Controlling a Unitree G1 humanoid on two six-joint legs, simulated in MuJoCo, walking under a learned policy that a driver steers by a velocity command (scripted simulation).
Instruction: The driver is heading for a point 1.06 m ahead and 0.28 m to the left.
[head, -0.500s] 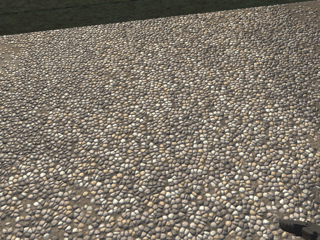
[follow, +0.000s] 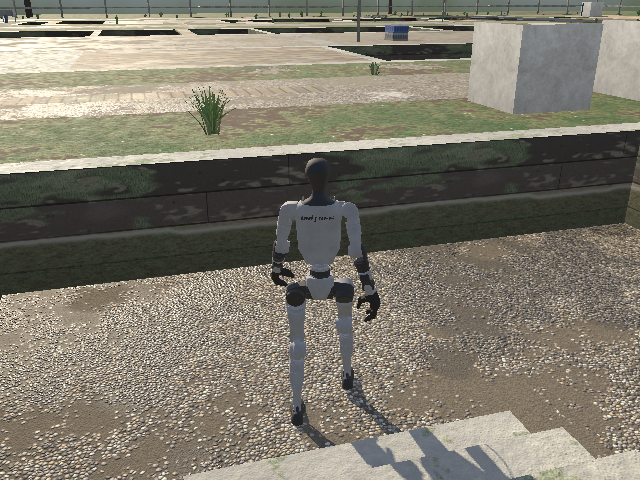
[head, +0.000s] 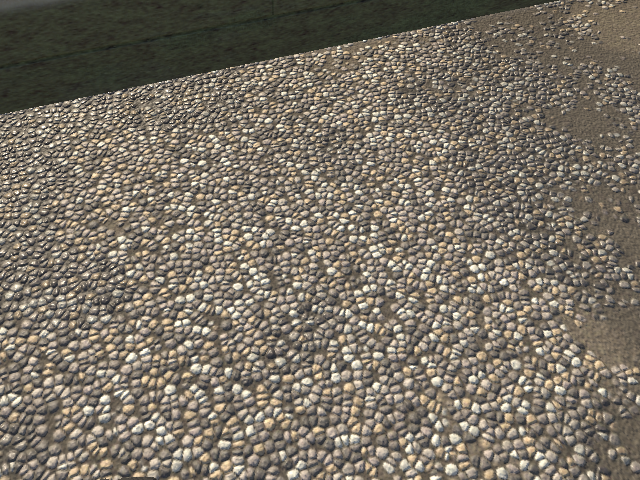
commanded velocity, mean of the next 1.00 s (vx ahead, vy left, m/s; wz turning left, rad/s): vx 0.46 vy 0.00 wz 0.45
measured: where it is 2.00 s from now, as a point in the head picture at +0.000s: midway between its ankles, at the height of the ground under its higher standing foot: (227, 433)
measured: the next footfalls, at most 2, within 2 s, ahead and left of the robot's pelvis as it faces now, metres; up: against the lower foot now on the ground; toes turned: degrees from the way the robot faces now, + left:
right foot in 0.08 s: +0.21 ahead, -0.13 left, +0.00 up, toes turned +1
left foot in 0.62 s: +0.46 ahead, +0.17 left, +0.00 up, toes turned +22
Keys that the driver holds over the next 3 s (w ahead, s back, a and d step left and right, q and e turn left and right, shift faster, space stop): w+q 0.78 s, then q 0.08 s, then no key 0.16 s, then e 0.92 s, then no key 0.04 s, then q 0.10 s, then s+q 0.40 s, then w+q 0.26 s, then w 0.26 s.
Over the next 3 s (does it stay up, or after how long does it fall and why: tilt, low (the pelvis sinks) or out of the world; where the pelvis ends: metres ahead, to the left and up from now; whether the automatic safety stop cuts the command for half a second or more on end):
stays up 0.57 0.14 0.00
